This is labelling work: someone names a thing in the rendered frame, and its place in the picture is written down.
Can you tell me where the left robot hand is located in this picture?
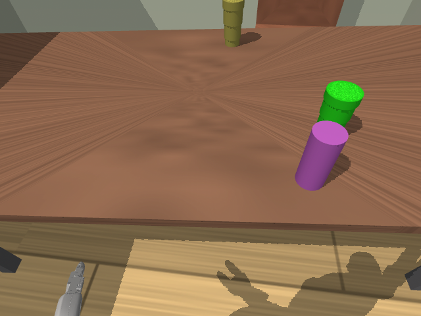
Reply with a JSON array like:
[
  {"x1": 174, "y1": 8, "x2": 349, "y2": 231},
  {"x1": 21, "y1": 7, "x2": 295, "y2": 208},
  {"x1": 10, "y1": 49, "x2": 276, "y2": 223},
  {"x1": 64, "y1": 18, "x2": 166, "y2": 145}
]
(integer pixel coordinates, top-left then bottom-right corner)
[{"x1": 55, "y1": 261, "x2": 85, "y2": 316}]

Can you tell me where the chair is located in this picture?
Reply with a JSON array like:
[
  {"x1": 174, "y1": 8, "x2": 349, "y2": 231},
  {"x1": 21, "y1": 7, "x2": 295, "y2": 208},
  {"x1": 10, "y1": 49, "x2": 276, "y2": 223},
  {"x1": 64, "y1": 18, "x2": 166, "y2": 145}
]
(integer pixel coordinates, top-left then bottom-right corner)
[{"x1": 255, "y1": 0, "x2": 344, "y2": 28}]

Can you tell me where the table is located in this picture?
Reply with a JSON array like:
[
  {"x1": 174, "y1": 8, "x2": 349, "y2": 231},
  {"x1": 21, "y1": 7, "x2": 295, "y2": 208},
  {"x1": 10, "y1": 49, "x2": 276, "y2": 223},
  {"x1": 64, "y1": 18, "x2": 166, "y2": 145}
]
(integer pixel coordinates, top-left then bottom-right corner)
[{"x1": 0, "y1": 25, "x2": 421, "y2": 290}]

